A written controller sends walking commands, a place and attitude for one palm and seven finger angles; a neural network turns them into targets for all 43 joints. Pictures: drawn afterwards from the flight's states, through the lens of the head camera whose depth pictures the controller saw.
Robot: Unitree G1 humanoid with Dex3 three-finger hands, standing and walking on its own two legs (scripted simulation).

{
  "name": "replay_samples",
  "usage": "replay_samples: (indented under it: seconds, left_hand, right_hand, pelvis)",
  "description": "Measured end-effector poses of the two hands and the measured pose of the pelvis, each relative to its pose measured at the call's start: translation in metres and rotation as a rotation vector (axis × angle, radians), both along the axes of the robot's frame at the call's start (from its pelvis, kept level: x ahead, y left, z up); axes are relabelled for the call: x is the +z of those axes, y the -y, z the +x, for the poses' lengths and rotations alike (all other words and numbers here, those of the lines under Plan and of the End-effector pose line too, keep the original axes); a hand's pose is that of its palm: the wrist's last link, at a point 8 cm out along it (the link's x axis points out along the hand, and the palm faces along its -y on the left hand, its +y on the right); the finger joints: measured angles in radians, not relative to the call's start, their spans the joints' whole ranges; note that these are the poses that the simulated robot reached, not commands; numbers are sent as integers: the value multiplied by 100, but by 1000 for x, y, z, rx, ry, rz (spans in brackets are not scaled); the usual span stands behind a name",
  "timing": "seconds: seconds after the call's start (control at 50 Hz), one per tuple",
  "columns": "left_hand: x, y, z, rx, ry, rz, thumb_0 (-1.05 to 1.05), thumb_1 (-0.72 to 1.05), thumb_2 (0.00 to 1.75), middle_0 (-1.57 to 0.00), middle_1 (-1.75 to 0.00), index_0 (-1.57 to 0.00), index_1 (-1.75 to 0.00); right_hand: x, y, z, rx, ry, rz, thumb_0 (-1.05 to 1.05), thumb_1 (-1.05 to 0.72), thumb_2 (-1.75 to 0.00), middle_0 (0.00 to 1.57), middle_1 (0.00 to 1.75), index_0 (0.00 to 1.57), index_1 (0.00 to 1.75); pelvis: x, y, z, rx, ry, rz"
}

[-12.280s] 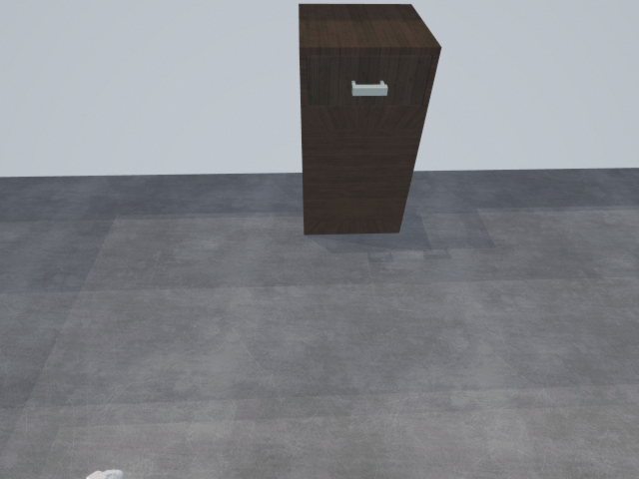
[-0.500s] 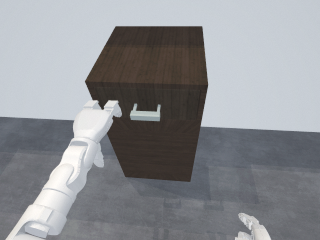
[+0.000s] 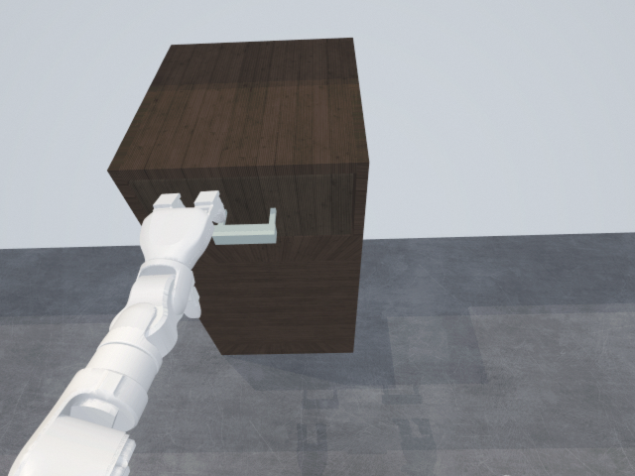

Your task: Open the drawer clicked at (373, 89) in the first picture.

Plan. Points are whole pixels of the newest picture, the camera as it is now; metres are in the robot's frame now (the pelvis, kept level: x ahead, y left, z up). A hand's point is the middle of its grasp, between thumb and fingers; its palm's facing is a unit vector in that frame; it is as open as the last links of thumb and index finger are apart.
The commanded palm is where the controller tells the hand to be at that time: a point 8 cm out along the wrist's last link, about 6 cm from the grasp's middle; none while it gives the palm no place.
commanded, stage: move the hooked fingers above the handle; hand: left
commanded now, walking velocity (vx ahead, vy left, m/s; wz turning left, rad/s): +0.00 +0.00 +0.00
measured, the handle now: (246, 224) +0.54 +0.16 -0.05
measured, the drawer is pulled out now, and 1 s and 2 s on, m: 0.00 0.00 0.00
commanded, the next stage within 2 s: lower the fingers behind the handle in 1.36 s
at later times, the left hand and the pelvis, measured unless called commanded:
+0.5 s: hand (225, 235) +0.45 +0.16 +0.01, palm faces -0.05 -0.02 -1.00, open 13.8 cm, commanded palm +0.45 +0.17 +0.07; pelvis +0.00 -0.01 -0.01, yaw +1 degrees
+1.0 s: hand (231, 228) +0.48 +0.16 +0.00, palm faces -0.04 -0.04 -1.00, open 13.8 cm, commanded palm +0.46 +0.16 +0.06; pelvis +0.00 +0.01 -0.02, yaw -1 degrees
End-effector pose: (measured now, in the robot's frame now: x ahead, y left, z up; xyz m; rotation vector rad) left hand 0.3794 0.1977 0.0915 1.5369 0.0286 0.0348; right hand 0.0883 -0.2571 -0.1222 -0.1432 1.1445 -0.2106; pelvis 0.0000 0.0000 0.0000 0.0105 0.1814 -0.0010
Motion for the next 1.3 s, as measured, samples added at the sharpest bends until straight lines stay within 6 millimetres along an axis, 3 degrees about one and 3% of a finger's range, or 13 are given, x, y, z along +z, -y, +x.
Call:
replay_samples:
  seconds: [0.2,0.34,0.64,0.76,0.88,1.0,1.3]
  left_hand:
    - [-6,25,19,-41,-14,-1,0,-49,30,-32,-120,-32,-120]
    - [-13,28,34,4,-18,26,0,-49,30,-32,-120,-31,-120]
    - [-29,47,77,-32,-35,3,0,-49,30,-32,-120,-32,-120]
    - [-35,46,91,10,-30,-2,0,-49,30,-32,-120,-32,-120]
    - [-38,36,91,16,-61,5,0,-48,30,-32,-120,-31,-120]
    - [-37,33,83,-32,-47,-6,0,-48,30,-32,-120,-32,-120]
    - [-29,40,73,-7,-14,7,0,-49,30,-32,-120,-31,-120]
  right_hand:
    - [-5,2,2,-2,-1,13,1,-91,-90,20,30,20,30]
    - [-8,5,-8,-17,-19,14,0,-91,-90,20,30,20,30]
    - [-13,18,-75,-101,-160,-48,0,-91,-90,20,30,20,30]
    - [-15,10,-103,-144,-215,-42,0,-91,-90,20,30,20,30]
    - [-13,-4,-118,-165,-250,-21,0,-91,-90,20,30,20,30]
    - [-13,-13,-112,-144,-246,-13,0,-91,-90,21,30,20,30]
    - [-15,-22,-64,-88,-124,-4,0,-91,-90,21,30,20,30]
  pelvis:
    - [-3,6,3,10,-27,2]
    - [-6,10,1,13,-53,2]
    - [-17,6,-1,13,-137,-11]
    - [-21,1,-1,-3,-165,-15]
    - [-18,-5,1,-12,-163,-19]
    - [-18,-12,2,-4,-156,-27]
    - [-19,-22,-3,2,-133,-31]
